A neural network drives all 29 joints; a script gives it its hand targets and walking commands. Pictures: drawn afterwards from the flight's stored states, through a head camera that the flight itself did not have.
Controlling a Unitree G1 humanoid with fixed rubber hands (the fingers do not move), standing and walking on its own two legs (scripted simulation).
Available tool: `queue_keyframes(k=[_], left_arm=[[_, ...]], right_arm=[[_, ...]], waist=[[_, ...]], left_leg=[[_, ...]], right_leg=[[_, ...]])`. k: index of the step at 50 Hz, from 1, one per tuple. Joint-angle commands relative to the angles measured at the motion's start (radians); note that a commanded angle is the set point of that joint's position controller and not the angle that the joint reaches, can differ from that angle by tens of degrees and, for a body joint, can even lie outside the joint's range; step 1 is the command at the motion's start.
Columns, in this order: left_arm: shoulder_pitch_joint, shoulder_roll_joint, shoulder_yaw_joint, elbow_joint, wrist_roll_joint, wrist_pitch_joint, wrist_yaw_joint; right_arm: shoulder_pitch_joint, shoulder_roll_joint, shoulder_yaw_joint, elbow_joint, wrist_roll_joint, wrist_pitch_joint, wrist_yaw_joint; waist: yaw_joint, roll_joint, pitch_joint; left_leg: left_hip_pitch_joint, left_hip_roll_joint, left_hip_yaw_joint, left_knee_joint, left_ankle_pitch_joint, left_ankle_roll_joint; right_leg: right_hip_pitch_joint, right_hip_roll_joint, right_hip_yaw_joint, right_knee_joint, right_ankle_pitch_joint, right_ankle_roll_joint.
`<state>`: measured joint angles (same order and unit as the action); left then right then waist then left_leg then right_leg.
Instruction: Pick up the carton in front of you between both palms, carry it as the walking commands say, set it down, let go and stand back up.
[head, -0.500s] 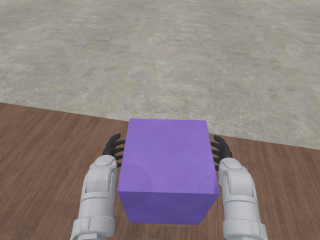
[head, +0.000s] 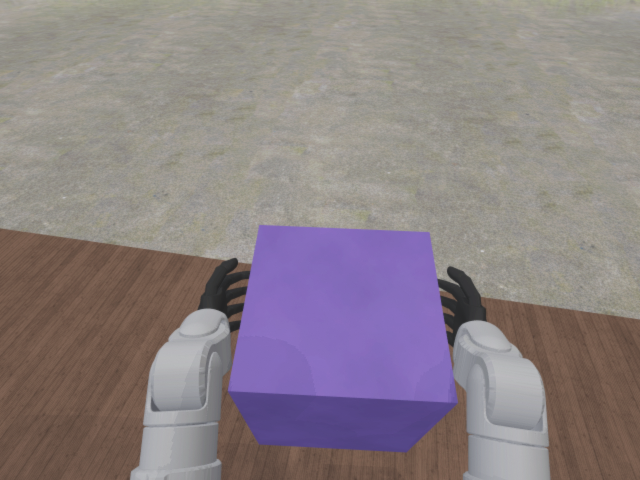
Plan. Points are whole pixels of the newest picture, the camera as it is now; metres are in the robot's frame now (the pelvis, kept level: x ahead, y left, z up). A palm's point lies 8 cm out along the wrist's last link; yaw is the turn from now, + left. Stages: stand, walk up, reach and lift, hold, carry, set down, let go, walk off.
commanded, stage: carry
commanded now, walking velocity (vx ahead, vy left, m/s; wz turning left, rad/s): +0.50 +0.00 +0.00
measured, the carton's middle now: (337, 346) +0.28 -0.01 +0.03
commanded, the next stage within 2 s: none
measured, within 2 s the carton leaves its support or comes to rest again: neither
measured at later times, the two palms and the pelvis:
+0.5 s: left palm (261, 202) +0.51 +0.11 +0.09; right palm (445, 213) +0.49 -0.19 +0.09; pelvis +0.27 -0.02 -0.01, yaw -3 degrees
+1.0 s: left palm (285, 113) +0.84 +0.10 +0.10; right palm (417, 117) +0.83 -0.20 +0.10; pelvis +0.59 -0.04 -0.01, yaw -2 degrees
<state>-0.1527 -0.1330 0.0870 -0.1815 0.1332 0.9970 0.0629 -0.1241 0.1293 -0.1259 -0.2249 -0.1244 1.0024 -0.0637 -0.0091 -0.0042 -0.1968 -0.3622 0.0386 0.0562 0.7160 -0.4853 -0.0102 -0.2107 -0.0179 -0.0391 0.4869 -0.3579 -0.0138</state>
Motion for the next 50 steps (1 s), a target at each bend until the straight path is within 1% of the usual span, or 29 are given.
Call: queue_keyframes(k=[1, 2, 4, 6, 7, 8, 9, 10, 11, 12, 13, 15, 17, 20, 23, 25, 26, 27, 28, 29, 30, 32, 33, 34, 36, 42, 46, 49, 50], left_arm=[[-0.349, -0.806, -0.623, -0.201, -0.283, 0.066, -0.095], [-0.336, -0.809, -0.637, -0.255, -0.301, 0.084, -0.084], [-0.298, -0.81, -0.659, -0.33, -0.33, 0.118, -0.068], [-0.238, -0.792, -0.671, -0.385, -0.353, 0.146, -0.055], [-0.221, -0.768, -0.671, -0.411, -0.362, 0.16, -0.049], [-0.264, -0.729, -0.667, -0.447, -0.377, 0.178, -0.041], [-0.309, -0.701, -0.678, -0.468, -0.398, 0.193, -0.033], [-0.321, -0.697, -0.676, -0.469, -0.406, 0.199, -0.025], [-0.307, -0.699, -0.657, -0.451, -0.401, 0.203, -0.019], [-0.284, -0.701, -0.636, -0.428, -0.392, 0.204, -0.011], [-0.26, -0.697, -0.616, -0.41, -0.379, 0.205, -0.001], [-0.202, -0.681, -0.58, -0.369, -0.339, 0.205, 0.024], [-0.155, -0.661, -0.551, -0.339, -0.303, 0.205, 0.046], [-0.129, -0.647, -0.542, -0.338, -0.279, 0.206, 0.062], [-0.156, -0.665, -0.577, -0.386, -0.296, 0.201, 0.051], [-0.149, -0.679, -0.599, -0.401, -0.308, 0.195, 0.034], [-0.137, -0.681, -0.605, -0.401, -0.312, 0.192, 0.024], [-0.117, -0.681, -0.611, -0.401, -0.314, 0.191, 0.014], [-0.12, -0.666, -0.609, -0.395, -0.311, 0.188, 0.005], [-0.129, -0.688, -0.626, -0.387, -0.33, 0.183, -0.006], [-0.158, -0.722, -0.648, -0.417, -0.348, 0.177, -0.022], [-0.202, -0.802, -0.683, -0.417, -0.364, 0.156, -0.052], [-0.213, -0.824, -0.696, -0.412, -0.365, 0.146, -0.065], [-0.212, -0.834, -0.705, -0.401, -0.368, 0.137, -0.075], [-0.181, -0.825, -0.709, -0.378, -0.366, 0.124, -0.092], [-0.142, -0.728, -0.681, -0.375, -0.338, 0.111, -0.083], [-0.2, -0.633, -0.639, -0.383, -0.329, 0.119, -0.037], [-0.29, -0.551, -0.604, -0.357, -0.326, 0.129, 0.012], [-0.32, -0.525, -0.591, -0.341, -0.322, 0.132, 0.029]], right_arm=[[-0.435, 0.824, 0.725, -0.156, 0.333, 0.069, 0.113], [-0.39, 0.828, 0.726, -0.189, 0.337, 0.084, 0.098], [-0.305, 0.828, 0.705, -0.237, 0.326, 0.112, 0.069], [-0.224, 0.816, 0.674, -0.273, 0.31, 0.136, 0.042], [-0.169, 0.799, 0.656, -0.287, 0.297, 0.149, 0.028], [-0.167, 0.759, 0.632, -0.292, 0.276, 0.159, 0.011], [-0.192, 0.741, 0.617, -0.305, 0.275, 0.168, -0.004], [-0.224, 0.737, 0.615, -0.342, 0.284, 0.178, -0.014], [-0.254, 0.734, 0.622, -0.363, 0.299, 0.186, -0.023], [-0.277, 0.727, 0.63, -0.37, 0.314, 0.191, -0.029], [-0.291, 0.72, 0.642, -0.377, 0.327, 0.193, -0.033], [-0.278, 0.693, 0.652, -0.368, 0.349, 0.201, -0.036], [-0.254, 0.664, 0.652, -0.353, 0.362, 0.206, -0.037], [-0.224, 0.641, 0.646, -0.341, 0.366, 0.208, -0.035], [-0.214, 0.661, 0.656, -0.356, 0.365, 0.201, -0.022], [-0.212, 0.672, 0.671, -0.373, 0.358, 0.196, -0.009], [-0.195, 0.673, 0.679, -0.378, 0.352, 0.195, -0.004], [-0.186, 0.66, 0.684, -0.382, 0.347, 0.193, 0.001], [-0.186, 0.663, 0.694, -0.403, 0.341, 0.196, 0.007], [-0.199, 0.659, 0.703, -0.41, 0.342, 0.195, 0.016], [-0.21, 0.699, 0.716, -0.393, 0.344, 0.187, 0.026], [-0.219, 0.782, 0.72, -0.362, 0.333, 0.164, 0.049], [-0.205, 0.813, 0.719, -0.338, 0.324, 0.152, 0.056], [-0.19, 0.828, 0.721, -0.322, 0.308, 0.14, 0.06], [-0.154, 0.835, 0.721, -0.297, 0.279, 0.12, 0.061], [-0.158, 0.774, 0.72, -0.32, 0.263, 0.108, 0.042], [-0.254, 0.679, 0.711, -0.355, 0.294, 0.123, 0.011], [-0.325, 0.579, 0.658, -0.33, 0.299, 0.137, -0.026], [-0.343, 0.546, 0.632, -0.306, 0.296, 0.138, -0.04]], waist=[[0.038, -0.143, -0.038], [0.036, -0.151, -0.065], [0.027, -0.168, -0.091], [0.008, -0.092, -0.139], [-0.008, 0.003, -0.189], [-0.016, 0.264, -0.194], [-0.02, 0.253, -0.139], [-0.022, 0.147, -0.094], [-0.019, 0.08, -0.069], [-0.013, 0.03, -0.063], [-0.009, 0.028, -0.046], [-0.01, 0.063, -0.021], [-0.008, 0.089, 0.005], [-0.009, 0.144, 0.048], [-0.009, 0.186, 0.071], [0.008, 0.171, 0.031], [0.016, 0.126, -0.023], [0.035, 0.069, -0.092], [0.044, -0.175, -0.169], [0.034, -0.298, -0.17], [0.03, -0.212, -0.153], [0.023, -0.046, -0.129], [0.02, -0.034, -0.118], [0.019, -0.063, -0.118], [0.02, -0.099, -0.095], [0.023, -0.12, 0.027], [0.048, -0.136, 0.083], [0.048, -0.158, 0.123], [0.031, -0.156, 0.104]], left_leg=[[-0.389, -0.004, 0.07, -0.02, -0.011, -0.001], [-0.325, -0.023, 0.097, -0.071, 0.05, -0.005], [-0.136, -0.055, 0.145, -0.194, 0.169, -0.008], [0.306, -0.07, 0.182, -0.346, 0.313, 0.009], [0.543, 0.053, 0.039, -0.364, 0.231, 0.047], [0.641, 0.332, -0.424, -0.497, 0.041, 0.145], [0.618, 0.44, -0.607, -0.52, 0.097, 0.254], [0.559, 0.438, -0.561, -0.508, 0.168, 0.274], [0.499, 0.401, -0.468, -0.505, 0.226, 0.255], [0.448, 0.368, -0.38, -0.534, 0.2, 0.22], [0.401, 0.334, -0.293, -0.564, 0.192, 0.183], [0.361, 0.281, -0.164, -0.594, 0.257, 0.15], [0.355, 0.247, -0.084, -0.596, 0.33, 0.139], [0.332, 0.205, 0.022, -0.571, 0.464, 0.115], [0.323, 0.21, 0.066, -0.537, 0.518, 0.093], [0.298, 0.188, 0.138, -0.382, 0.67, 0.068], [0.246, 0.145, 0.192, -0.216, 0.73, 0.045], [0.112, 0.117, 0.189, -0.012, 0.619, 0.021], [-0.14, 0.024, 0.166, 0.314, 0.369, -0.03], [-0.311, -0.049, 0.063, 0.514, 0.028, -0.025], [-0.35, 0.034, -0.029, 0.608, 0.038, 0.012], [-0.316, 0.111, -0.059, 0.565, 0.146, 0.041], [-0.277, 0.129, -0.062, 0.49, 0.2, 0.04], [-0.251, 0.116, -0.033, 0.451, 0.234, 0.037], [-0.254, 0.109, 0.004, 0.35, 0.275, 0.023], [-0.348, 0.08, 0.098, 0.035, 0.416, -0.003], [-0.331, 0.042, 0.137, -0.064, 0.448, 0.028], [-0.254, 0.034, 0.136, -0.123, 0.459, 0.061], [-0.188, 0.018, 0.145, -0.128, 0.432, 0.075]], right_leg=[[0.375, -0.3, 0.366, -0.181, 0.449, -0.17], [0.363, -0.272, 0.299, -0.177, 0.456, -0.147], [0.26, -0.225, 0.179, -0.159, 0.359, -0.11], [-0.014, -0.162, 0.027, -0.015, 0.33, -0.055], [-0.205, -0.128, -0.034, 0.162, 0.24, -0.018], [-0.44, -0.028, -0.116, 0.443, -0.019, 0.032], [-0.574, -0.016, -0.029, 0.59, -0.154, 0.013], [-0.622, -0.078, 0.016, 0.688, -0.151, -0.006], [-0.626, -0.112, 0.029, 0.72, -0.108, -0.014], [-0.601, -0.136, 0.034, 0.679, -0.039, -0.013], [-0.562, -0.146, 0.022, 0.586, 0.012, -0.003], [-0.499, -0.111, -0.036, 0.444, 0.087, 0.023], [-0.47, -0.088, -0.077, 0.31, 0.142, 0.036], [-0.389, -0.049, -0.146, 0.135, 0.211, 0.029], [-0.289, -0.04, -0.184, 0.058, 0.282, 0.006], [-0.116, 0.008, -0.246, 0.016, 0.264, -0.007], [0.052, 0.052, -0.282, -0.005, 0.201, -0.012], [0.257, -0.023, -0.175, -0.007, 0.141, -0.021], [0.43, -0.328, 0.331, -0.165, -0.138, -0.135], [0.459, -0.435, 0.616, -0.32, -0.064, -0.213], [0.41, -0.428, 0.511, -0.294, 0.054, -0.205], [0.257, -0.367, 0.319, -0.268, 0.178, -0.155], [0.192, -0.337, 0.233, -0.292, 0.155, -0.121], [0.164, -0.317, 0.165, -0.305, 0.145, -0.1], [0.152, -0.289, 0.084, -0.337, 0.121, -0.093], [0.223, -0.239, -0.047, -0.351, 0.278, -0.108], [0.235, -0.223, -0.088, -0.29, 0.376, -0.124], [0.228, -0.239, -0.103, -0.268, 0.424, -0.114], [0.23, -0.235, -0.121, -0.206, 0.528, -0.104]])
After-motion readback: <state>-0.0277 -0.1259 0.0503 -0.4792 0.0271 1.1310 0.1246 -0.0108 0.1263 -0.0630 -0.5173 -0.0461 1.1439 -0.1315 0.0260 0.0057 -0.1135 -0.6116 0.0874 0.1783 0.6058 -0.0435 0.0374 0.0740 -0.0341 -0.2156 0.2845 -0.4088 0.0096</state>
